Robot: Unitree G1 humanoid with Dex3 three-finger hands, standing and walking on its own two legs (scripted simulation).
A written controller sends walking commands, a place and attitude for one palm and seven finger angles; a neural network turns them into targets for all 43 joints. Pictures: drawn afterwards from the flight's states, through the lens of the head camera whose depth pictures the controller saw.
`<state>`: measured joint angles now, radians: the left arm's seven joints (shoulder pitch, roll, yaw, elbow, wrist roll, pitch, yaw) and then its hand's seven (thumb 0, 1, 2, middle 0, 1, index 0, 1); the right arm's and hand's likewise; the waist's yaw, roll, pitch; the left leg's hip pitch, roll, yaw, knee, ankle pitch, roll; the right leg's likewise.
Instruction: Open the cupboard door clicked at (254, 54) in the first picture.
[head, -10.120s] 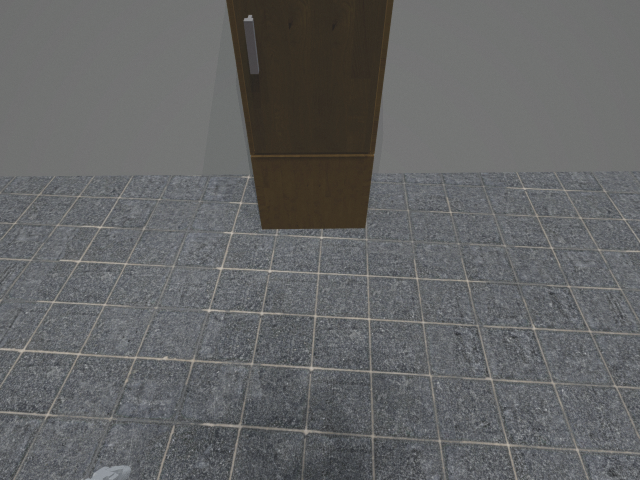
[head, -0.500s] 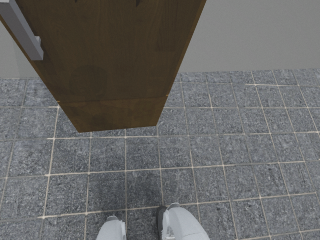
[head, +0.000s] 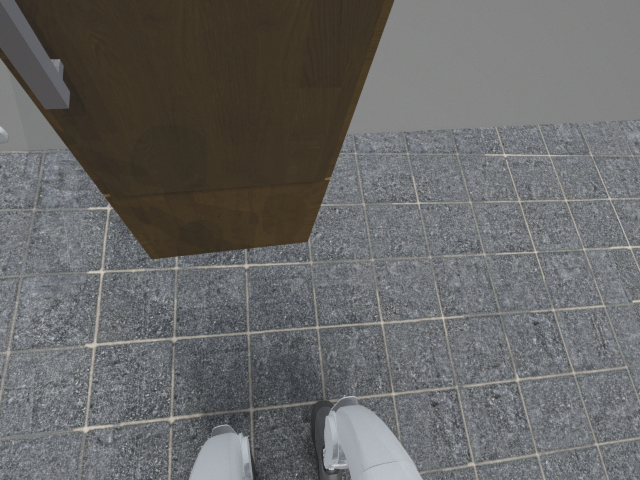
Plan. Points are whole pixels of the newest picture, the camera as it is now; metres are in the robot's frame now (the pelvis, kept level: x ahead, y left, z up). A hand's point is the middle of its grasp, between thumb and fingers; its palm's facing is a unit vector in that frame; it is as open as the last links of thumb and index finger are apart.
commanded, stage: slide the fingers in behind the handle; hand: left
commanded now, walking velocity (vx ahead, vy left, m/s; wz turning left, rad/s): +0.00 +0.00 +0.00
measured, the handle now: (25, 33) +0.58 +0.25 +0.10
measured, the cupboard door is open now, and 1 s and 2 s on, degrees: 0 0 0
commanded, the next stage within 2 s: close the thumb around the handle in 1.44 s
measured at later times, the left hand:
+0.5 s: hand out of the picture +0.52 +0.27 +0.11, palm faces +0.03 -1.00 -0.02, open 14.0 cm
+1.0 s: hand (26, 74) +0.53 +0.24 +0.10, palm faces +0.04 -1.00 -0.01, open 13.9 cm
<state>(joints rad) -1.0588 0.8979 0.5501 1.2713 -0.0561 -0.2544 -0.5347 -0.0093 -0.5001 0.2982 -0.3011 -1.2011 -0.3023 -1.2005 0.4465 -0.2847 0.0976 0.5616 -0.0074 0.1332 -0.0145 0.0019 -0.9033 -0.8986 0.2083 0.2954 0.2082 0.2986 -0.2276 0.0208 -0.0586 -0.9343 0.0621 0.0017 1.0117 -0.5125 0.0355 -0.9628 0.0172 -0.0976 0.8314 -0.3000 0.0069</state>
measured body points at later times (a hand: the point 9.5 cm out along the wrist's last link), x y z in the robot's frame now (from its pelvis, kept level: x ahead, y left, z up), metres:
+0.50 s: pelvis +0.01 -0.01 +0.01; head +0.16 +0.03 +0.43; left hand +0.51 +0.32 +0.11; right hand +0.00 -0.28 -0.09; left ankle -0.03 +0.08 -0.68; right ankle +0.04 -0.14 -0.68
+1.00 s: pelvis +0.01 -0.01 +0.01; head +0.16 +0.02 +0.43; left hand +0.53 +0.30 +0.10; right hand -0.02 -0.27 -0.09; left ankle -0.03 +0.08 -0.68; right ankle +0.04 -0.14 -0.68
